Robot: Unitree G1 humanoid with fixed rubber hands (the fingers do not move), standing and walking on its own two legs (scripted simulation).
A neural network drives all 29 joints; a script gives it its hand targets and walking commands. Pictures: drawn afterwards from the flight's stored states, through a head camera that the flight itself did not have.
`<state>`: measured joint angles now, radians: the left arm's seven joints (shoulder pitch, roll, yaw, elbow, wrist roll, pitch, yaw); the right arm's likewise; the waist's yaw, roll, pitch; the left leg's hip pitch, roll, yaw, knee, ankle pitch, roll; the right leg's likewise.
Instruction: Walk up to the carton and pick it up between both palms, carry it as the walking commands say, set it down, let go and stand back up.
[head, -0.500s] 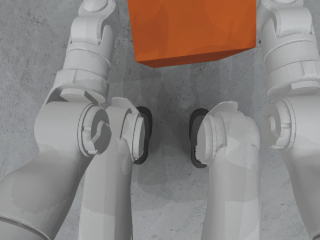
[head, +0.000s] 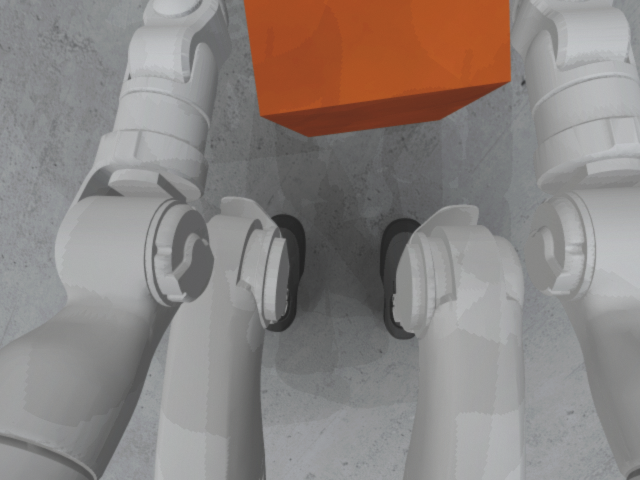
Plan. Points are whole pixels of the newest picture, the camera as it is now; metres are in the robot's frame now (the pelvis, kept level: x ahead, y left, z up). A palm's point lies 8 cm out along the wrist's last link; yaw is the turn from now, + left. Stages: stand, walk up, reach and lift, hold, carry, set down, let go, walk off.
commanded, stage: set down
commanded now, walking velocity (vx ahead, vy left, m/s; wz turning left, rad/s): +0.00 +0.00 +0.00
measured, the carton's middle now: (368, 40) +0.49 -0.02 -0.25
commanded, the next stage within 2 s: none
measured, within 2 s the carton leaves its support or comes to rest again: rests again in 0.84 s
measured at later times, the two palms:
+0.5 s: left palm out of the picture +0.54 +0.12 -0.18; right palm out of the picture +0.55 -0.16 -0.20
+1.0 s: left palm out of the picture +0.54 +0.14 -0.19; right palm out of the picture +0.55 -0.21 -0.20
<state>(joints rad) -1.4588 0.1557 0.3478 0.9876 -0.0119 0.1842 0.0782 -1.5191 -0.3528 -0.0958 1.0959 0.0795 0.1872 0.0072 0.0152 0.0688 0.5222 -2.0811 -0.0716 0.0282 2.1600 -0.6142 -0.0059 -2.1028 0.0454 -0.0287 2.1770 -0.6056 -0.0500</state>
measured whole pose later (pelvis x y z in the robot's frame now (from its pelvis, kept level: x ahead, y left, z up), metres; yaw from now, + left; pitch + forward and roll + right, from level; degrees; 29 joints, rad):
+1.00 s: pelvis +0.01 +0.00 +0.00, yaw +0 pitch +32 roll +2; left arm -1.48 0.18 0.35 1.06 -0.03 0.10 0.16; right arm -1.53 -0.46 -0.11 1.12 0.09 0.11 -0.02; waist 0.02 0.07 0.52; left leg -2.10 -0.07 0.03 2.18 -0.63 -0.01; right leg -2.12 0.05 -0.03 2.20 -0.62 -0.05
